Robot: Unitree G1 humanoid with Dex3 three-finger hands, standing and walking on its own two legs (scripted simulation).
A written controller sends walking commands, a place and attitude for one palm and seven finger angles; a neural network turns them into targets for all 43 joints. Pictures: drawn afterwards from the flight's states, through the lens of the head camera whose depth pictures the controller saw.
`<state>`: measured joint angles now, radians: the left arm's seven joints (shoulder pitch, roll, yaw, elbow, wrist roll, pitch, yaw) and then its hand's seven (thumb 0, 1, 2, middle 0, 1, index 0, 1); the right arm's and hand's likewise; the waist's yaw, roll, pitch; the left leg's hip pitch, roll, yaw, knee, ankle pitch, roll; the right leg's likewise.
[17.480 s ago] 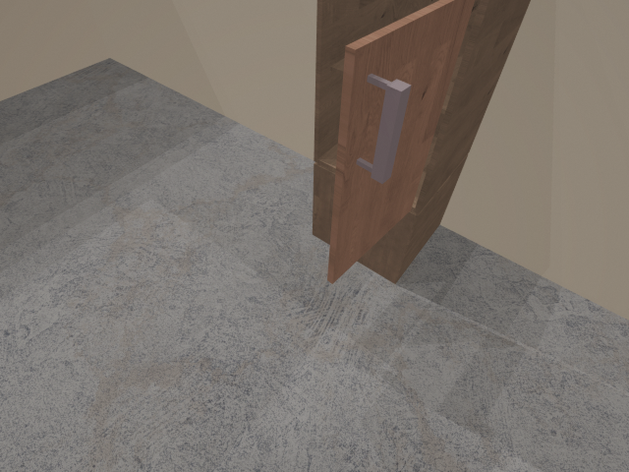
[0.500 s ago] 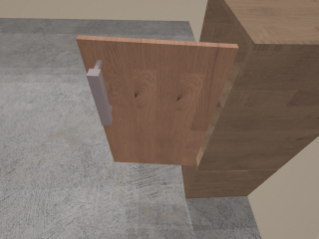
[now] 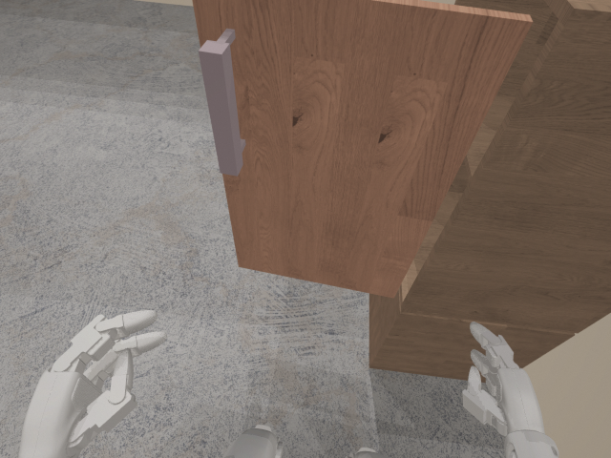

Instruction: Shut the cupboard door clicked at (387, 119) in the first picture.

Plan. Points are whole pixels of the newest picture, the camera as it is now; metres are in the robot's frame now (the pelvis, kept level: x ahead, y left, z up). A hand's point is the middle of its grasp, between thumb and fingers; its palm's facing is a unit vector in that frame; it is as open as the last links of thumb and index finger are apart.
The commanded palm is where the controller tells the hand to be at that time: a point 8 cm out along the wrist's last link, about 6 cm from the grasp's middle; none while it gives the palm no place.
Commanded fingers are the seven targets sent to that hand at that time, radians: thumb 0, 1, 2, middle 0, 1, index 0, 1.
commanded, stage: raise the hand and make a fist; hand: left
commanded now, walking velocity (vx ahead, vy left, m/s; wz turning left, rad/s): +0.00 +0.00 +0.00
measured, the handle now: (230, 107) +0.50 +0.18 +0.18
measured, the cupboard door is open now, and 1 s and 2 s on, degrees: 85 85 85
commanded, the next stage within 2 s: bring the fist close to the handle in 1.38 s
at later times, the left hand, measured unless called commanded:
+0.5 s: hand (153, 315) +0.23 +0.20 +0.12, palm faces -0.08 -1.00 -0.04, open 3.4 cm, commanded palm +0.20 +0.26 +0.13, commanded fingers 0.00 0.90 0.90 -1.15 -1.34 -1.15 -1.34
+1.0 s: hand (115, 240) +0.27 +0.23 +0.19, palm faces -0.01 -1.00 -0.09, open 3.1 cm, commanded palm +0.23 +0.27 +0.19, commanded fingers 0.00 0.90 0.90 -1.30 -1.50 -1.30 -1.50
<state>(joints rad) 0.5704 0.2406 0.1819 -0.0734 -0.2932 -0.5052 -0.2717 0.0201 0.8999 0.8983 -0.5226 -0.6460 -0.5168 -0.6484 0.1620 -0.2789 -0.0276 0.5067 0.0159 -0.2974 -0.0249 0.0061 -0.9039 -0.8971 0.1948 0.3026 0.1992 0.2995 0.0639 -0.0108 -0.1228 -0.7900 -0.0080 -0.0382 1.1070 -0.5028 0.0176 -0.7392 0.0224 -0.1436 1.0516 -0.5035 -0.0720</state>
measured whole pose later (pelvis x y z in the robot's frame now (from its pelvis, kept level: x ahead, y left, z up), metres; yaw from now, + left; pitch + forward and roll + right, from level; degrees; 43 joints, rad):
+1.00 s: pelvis +0.03 +0.03 +0.06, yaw -1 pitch +1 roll -2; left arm 0.27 0.31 0.21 -0.24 -0.29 -0.01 -0.23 0.02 0.90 0.90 -1.29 -1.49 -1.29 -1.49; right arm 0.26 -0.23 0.09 0.57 0.05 -0.26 -0.06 0.01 -0.90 -0.90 0.20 0.30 0.20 0.30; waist 0.04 0.04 -0.06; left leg -0.34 -0.04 0.01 0.68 -0.36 0.06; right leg -0.30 0.01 -0.08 0.62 -0.35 -0.01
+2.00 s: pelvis +0.04 +0.00 +0.06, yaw -2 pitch +2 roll +0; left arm 0.04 0.28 0.22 0.02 -0.27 -0.05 -0.21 0.02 0.90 0.90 -1.30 -1.50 -1.30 -1.50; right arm 0.24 -0.26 0.05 0.64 0.06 -0.27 -0.06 0.01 -0.90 -0.90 0.20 0.30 0.20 0.30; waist 0.00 0.03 -0.06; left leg -0.30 -0.02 0.02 0.61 -0.34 0.03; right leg -0.29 0.03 -0.06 0.60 -0.34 -0.05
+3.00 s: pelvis +0.03 +0.01 +0.07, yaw -3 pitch +2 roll +0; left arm -0.25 0.23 0.14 0.30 -0.21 -0.04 -0.10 0.01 0.90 0.90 -1.30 -1.50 -1.30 -1.50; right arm 0.23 -0.24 0.05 0.65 0.06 -0.13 -0.03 0.01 -0.90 -0.90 0.20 0.30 0.20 0.30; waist -0.01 0.03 -0.05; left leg -0.28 -0.03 0.04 0.57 -0.32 0.04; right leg -0.28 0.02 -0.05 0.57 -0.32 -0.03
